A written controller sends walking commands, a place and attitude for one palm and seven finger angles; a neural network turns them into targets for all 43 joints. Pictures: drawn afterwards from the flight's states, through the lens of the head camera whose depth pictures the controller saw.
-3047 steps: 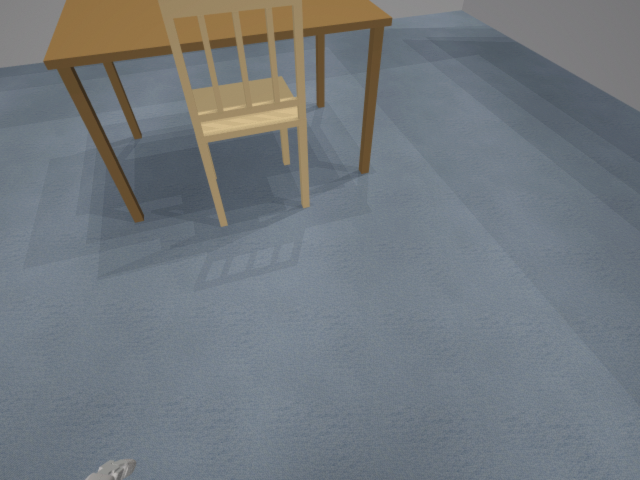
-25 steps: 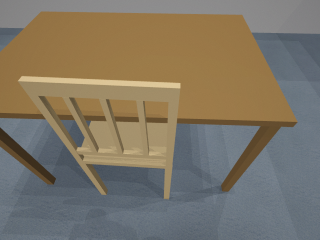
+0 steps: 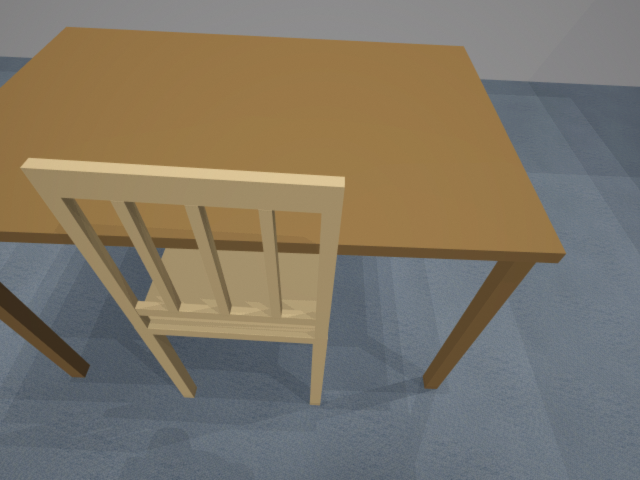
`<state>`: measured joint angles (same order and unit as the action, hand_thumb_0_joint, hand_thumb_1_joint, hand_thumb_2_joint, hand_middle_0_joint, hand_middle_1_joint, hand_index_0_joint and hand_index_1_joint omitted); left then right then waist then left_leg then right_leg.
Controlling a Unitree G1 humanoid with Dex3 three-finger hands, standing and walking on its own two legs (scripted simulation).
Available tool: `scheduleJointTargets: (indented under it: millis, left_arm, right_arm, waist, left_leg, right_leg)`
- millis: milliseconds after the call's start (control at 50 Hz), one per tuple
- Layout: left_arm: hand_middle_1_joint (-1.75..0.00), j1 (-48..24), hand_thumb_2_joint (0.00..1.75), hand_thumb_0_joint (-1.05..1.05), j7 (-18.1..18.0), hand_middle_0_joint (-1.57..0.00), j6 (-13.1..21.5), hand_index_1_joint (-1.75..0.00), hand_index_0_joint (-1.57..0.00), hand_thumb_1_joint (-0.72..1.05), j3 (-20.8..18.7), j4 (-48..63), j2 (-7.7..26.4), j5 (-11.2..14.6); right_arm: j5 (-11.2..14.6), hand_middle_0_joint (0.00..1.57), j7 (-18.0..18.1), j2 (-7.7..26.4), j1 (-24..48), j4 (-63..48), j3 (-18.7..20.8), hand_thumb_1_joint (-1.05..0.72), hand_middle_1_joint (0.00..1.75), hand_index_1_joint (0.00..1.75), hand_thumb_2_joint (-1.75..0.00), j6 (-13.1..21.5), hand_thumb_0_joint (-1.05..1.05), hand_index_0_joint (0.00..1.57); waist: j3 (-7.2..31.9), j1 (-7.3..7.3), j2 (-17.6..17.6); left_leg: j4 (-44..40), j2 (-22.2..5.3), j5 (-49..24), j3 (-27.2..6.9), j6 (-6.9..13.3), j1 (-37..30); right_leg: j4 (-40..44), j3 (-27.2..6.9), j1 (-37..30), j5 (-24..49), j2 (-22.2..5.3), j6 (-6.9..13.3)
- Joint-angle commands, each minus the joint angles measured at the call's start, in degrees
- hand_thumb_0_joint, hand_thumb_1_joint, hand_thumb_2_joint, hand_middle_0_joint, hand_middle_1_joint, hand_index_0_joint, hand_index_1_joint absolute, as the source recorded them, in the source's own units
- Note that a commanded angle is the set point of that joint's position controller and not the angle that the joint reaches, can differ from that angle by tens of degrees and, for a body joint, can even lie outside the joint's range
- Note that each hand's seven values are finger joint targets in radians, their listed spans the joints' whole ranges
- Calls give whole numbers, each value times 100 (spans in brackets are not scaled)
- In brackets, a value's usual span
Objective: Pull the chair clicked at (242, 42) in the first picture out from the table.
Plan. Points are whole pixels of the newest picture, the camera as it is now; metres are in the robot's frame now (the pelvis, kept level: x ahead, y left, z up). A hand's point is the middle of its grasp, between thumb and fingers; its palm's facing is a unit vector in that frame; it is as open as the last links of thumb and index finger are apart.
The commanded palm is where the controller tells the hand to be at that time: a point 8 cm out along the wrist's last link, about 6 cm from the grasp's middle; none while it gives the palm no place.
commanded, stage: come to a stop and stand still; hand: left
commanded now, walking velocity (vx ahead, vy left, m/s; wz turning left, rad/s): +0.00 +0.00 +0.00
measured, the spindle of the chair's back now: (212, 265) +0.45 +0.21 -0.07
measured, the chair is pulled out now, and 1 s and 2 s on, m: -0.10 -0.10 -0.10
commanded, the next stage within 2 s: look again from close up in 0.20 s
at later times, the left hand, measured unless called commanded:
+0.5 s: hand out of the picture +0.00 +0.18 -0.17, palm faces +0.00 -0.98 -0.20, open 7.4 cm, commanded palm none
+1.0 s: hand out of the picture -0.02 +0.17 -0.17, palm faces +0.01 -0.98 -0.17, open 7.4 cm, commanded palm none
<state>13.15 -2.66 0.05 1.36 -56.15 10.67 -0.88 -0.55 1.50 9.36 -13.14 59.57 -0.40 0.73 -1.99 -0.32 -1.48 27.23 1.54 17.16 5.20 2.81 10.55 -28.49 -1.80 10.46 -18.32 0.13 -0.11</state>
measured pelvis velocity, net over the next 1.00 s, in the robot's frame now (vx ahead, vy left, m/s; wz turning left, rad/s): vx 0.00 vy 0.01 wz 0.01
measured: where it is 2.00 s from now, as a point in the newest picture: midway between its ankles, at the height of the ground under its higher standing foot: outside the picture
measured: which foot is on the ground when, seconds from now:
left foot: down 0.00-1.00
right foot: down 0.00-1.00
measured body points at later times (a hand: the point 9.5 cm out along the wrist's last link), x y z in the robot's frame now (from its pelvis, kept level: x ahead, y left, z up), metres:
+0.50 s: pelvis +0.00 +0.00 +0.00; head +0.02 +0.01 +0.45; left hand +0.00 +0.23 -0.16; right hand +0.02 -0.23 -0.15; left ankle -0.03 +0.08 -0.74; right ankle -0.04 -0.12 -0.74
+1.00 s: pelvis +0.00 +0.01 +0.01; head +0.01 +0.02 +0.45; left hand -0.02 +0.22 -0.16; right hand -0.01 -0.21 -0.15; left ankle -0.03 +0.08 -0.74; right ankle -0.04 -0.12 -0.74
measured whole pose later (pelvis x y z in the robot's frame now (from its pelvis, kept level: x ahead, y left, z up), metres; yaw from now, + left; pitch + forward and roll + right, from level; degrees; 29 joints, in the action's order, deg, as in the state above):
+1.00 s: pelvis +0.00 +0.01 +0.01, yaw +1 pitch -1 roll +0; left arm 17.5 -2.5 0.8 1.7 -62.9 9.1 -0.8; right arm -0.1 1.8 7.7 -16.0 65.1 -1.1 1.5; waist -2.3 0.2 -1.7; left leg 22.5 2.2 14.5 4.8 3.3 7.6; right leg -23.7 -1.4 7.3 -15.8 -0.5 -0.6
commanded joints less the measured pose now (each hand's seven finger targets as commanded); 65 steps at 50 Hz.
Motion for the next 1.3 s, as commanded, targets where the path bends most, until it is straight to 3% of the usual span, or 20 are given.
scheduleJointTargets:
  millis: [0, 180, 420, 660, 860, 920, 960, 1080, 1100, 1120, 1140, 1160, 1180, 1200, 1220, 1240, 1260, 1280]
  left_arm:
    - [-30, 364, 90, 0, -22, -20, 101, -30, -20, 90, -182, 111, 704, 25]
    - [-30, 504, 90, 0, -4, -20, 122, -30, -20, 90, -129, -169, 685, 29]
    - [-30, 682, 90, 0, -10, -20, 132, -30, -20, 90, -109, -448, 572, 27]
    - [-30, 769, 90, 0, -12, -20, 124, -30, -20, 90, -91, -526, 466, 27]
    - [-30, 840, 90, 0, -8, -20, 137, -30, -20, 90, -83, -534, 408, 30]
    - [-30, 885, 90, 0, -12, -20, 149, -30, -20, 90, -89, -543, 389, 33]
    - [-30, 871, 90, 0, -15, -20, 137, -30, -20, 90, -85, -542, 374, 33]
    - [-30, 933, 90, 0, -17, -20, 126, -30, -20, 90, -82, -567, 328, 31]
    - [-30, 942, 90, 0, -17, -20, 130, -30, -20, 90, -84, -573, 317, 31]
    - [-30, 957, 90, 0, -195, -20, 245, -30, -20, 90, -80, -724, 408, -80]
    - [-30, -2828, 89, 0, -331, -20, 1042, -30, -20, 88, -1781, 7759, 2697, 1035]
    - [-29, -900, 88, 0, -300, -20, 686, -29, -20, 85, -546, 6675, 1238, 528]
    - [-29, -410, 87, 0, -448, -19, 445, -29, -19, 83, -279, 5279, 634, 616]
    - [-29, 719, 86, 0, -350, -19, 139, -29, -19, 81, 290, 5073, -350, 793]
    - [-28, 225, 85, 0, -225, -19, 301, -28, -19, 78, 505, 5921, -384, 939]
    - [-28, 375, 84, 0, -127, -19, 379, -28, -19, 76, 553, 5307, -631, 946]
    - [-27, -99, 83, 0, -45, -18, 664, -27, -18, 74, 141, 5247, -203, 989]
    - [-27, 132, 82, 0, 114, -18, 944, -27, -18, 71, 27, 4882, -192, 982]
  right_arm:
    - [14, 20, 31, 681, -175, -156, 109, -90, 30, 30, -90, 112, 0, 20]
    - [34, 20, 30, 715, -223, 61, 70, -90, 30, 30, -90, 119, 0, 20]
    - [40, 20, 50, 680, -360, 258, 40, -90, 30, 30, -90, 153, 0, 20]
    - [39, 20, 48, 552, -431, 359, 23, -90, 30, 30, -90, 139, 0, 20]
    - [45, 20, 46, 479, -551, 403, 28, -90, 30, 30, -90, 151, 0, 20]
    - [48, 20, 54, 468, -607, 411, 29, -90, 30, 30, -90, 174, 0, 20]
    - [54, 20, 58, 444, -610, 427, 31, -90, 30, 30, -90, 166, 0, 20]
    - [53, 20, 61, 416, -669, 447, 29, -90, 30, 30, -90, 165, 0, 20]
    - [53, 20, 66, 409, -684, 445, 32, -90, 30, 30, -90, 173, 0, 20]
    - [66, 20, 8, 725, -363, 66, 35, -90, 30, 30, -90, 184, 0, 20]
    - [160, 20, 468, 1622, -23, -1631, 504, -90, 30, 30, -90, 746, 0, 20]
    - [95, 20, 474, 1164, -113, -1506, 73, -90, 30, 30, -90, 1409, 0, 20]
    - [144, 20, 309, 1087, -285, -1211, 47, -90, 30, 30, -90, 1699, 0, 20]
    - [192, 20, 163, 936, -336, -1337, 130, -90, 30, 30, -90, 1728, 0, 20]
    - [242, 20, 149, 1192, -211, -1674, 121, -90, 30, 30, -90, 1756, 0, 20]
    - [235, 20, 184, 1122, -8, -1789, 133, -90, 30, 30, -90, 1806, 0, 20]
    - [162, 20, 137, 1415, -19, -1954, 235, -90, 30, 30, -90, 1833, 0, 20]
    - [103, 20, 84, 1454, -22, -2116, 280, -90, 30, 30, -90, 1830, 0, 20]
  waist:
    - [213, 36, 166]
    - [33, 30, 118]
    - [17, 45, 89]
    - [-240, 64, 106]
    - [-163, 64, 83]
    - [-6, 57, 119]
    - [-167, 61, 122]
    - [-181, 57, 126]
    - [-122, 56, 145]
    - [-298, 53, 594]
    - [1875, -519, 1774]
    - [2021, -109, 2196]
    - [1713, -101, 1480]
    - [1296, -152, 791]
    - [1097, -166, 403]
    - [470, -277, -250]
    - [207, -374, -817]
    - [88, -389, -1197]
  left_leg:
    - [-456, -742, -1723, -727, -36, -338]
    - [-643, -758, -1540, -727, -19, -381]
    - [-742, -794, -1904, -752, -3, -539]
    - [-844, -761, -1528, -771, -14, -392]
    - [-835, -746, -1499, -793, -9, -379]
    - [-797, -762, -1805, -793, -1, -522]
    - [-822, -758, -1719, -796, -1, -404]
    - [-859, -756, -1641, -825, 4, -409]
    - [-838, -760, -1771, -827, 12, -456]
    - [104, -887, -3162, -747, -174, 47]
    - [-200, -307, -3370, -824, -465, -1547]
    - [-537, -667, -4763, -682, -699, -2059]
    - [-508, -590, -4764, -697, -684, -1538]
    - [-430, -663, -4183, -886, -574, -1217]
    - [-266, -643, -3315, -939, -495, -776]
    - [-83, -531, -2171, -921, -348, -241]
    - [222, -366, -1029, -988, -258, 462]
    - [539, -249, -335, -1008, -236, 1032]
  right_leg:
    - [441, -448, 55, 1789, -543, 196]
    - [618, -441, 62, 1646, -554, 193]
    - [653, -374, 24, 1710, -577, 164]
    - [789, -396, 102, 1457, -588, 164]
    - [818, -380, 51, 1422, -585, 162]
    - [768, -343, -2, 1598, -596, 159]
    - [798, -337, 29, 1487, -583, 153]
    - [800, -332, 66, 1357, -568, 148]
    - [792, -316, 33, 1434, -578, 148]
    - [599, -233, 214, 2200, -706, 95]
    - [481, 310, 221, 2397, -94, 35]
    - [-178, 456, 283, 1063, -135, 286]
    - [-516, 427, 729, 337, -66, 204]
    - [-622, 575, 1013, 136, -93, 111]
    - [-546, 580, 1074, 212, -148, 72]
    - [-345, 628, 1260, 204, -112, 67]
    - [-126, 646, 1538, 229, -110, 89]
    - [-170, 689, 1908, 23, -119, 111]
